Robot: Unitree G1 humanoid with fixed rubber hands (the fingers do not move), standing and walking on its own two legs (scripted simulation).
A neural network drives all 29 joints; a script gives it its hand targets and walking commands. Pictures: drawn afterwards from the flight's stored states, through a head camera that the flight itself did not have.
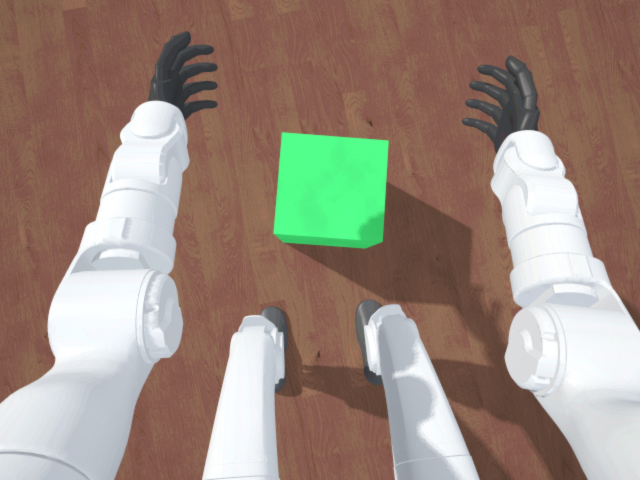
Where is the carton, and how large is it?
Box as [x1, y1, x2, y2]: [274, 132, 388, 247]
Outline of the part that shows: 282,132 274,234 284,242 351,247 367,247 382,241 388,140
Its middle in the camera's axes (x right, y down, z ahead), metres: +0.02 -0.08 +0.87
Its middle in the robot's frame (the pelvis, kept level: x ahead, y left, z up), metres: +0.48 -0.04 -0.51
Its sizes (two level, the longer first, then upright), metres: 0.210 0.200 0.250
